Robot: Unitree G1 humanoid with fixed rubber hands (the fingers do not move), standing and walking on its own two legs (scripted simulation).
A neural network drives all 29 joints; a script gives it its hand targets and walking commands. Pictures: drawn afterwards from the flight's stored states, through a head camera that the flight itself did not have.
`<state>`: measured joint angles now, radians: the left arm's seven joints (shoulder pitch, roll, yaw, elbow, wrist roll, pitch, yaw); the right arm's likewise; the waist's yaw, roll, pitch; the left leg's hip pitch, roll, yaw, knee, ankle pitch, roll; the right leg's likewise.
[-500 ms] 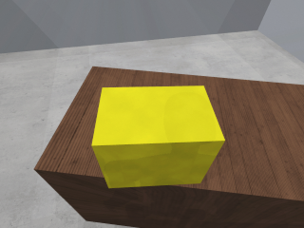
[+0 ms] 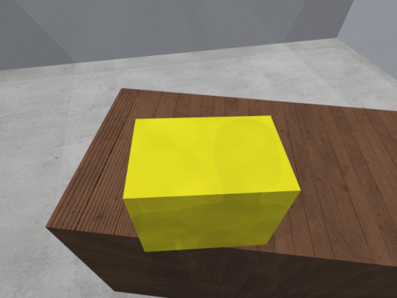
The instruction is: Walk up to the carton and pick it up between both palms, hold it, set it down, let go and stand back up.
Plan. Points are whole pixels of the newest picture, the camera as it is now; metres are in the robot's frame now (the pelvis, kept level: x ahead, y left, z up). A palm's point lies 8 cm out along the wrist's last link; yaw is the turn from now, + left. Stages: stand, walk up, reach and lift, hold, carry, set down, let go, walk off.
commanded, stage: stand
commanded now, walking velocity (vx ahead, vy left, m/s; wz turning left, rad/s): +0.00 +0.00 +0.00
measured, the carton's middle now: (205, 186) +0.34 -0.01 +0.03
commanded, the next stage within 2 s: none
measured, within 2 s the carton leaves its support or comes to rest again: neither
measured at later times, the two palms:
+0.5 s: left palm out of the picture -0.05 +0.20 -0.15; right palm out of the picture -0.04 -0.20 -0.15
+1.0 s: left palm out of the picture -0.07 +0.20 -0.15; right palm out of the picture -0.06 -0.20 -0.14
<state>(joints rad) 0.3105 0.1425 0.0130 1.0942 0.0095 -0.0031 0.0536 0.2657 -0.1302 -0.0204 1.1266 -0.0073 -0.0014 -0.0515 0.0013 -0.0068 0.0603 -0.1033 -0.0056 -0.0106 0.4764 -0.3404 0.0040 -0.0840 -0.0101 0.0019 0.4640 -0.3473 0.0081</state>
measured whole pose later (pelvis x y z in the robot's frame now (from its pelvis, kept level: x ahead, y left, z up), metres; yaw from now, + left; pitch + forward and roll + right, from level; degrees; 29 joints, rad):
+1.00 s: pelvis -0.02 +0.00 +0.01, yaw +0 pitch -2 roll +0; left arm 0.32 0.11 0.00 1.18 0.02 -0.01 0.05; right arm 0.30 -0.09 0.00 1.19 -0.01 -0.01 -0.05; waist 0.00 -0.02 0.04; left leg -0.12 -0.01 -0.01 0.43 -0.28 0.01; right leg -0.09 -0.01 0.00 0.41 -0.28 0.01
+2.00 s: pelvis -0.03 +0.01 +0.01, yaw +0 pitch -1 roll +0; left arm 0.35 0.10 0.00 1.17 0.01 -0.01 0.04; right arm 0.33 -0.09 0.00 1.16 -0.01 -0.02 -0.04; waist 0.00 -0.01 0.05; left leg -0.15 -0.02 -0.01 0.43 -0.27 0.02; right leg -0.13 -0.02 0.00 0.42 -0.27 0.02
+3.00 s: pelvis -0.05 +0.01 -0.01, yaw +1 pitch -3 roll +0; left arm 0.19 0.22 0.02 1.04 0.01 0.02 0.08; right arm 0.17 -0.20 -0.03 1.05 -0.02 0.02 -0.07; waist -0.01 -0.02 0.14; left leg -0.24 -0.02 -0.02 0.63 -0.35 0.02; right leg -0.22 -0.03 -0.01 0.62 -0.36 0.01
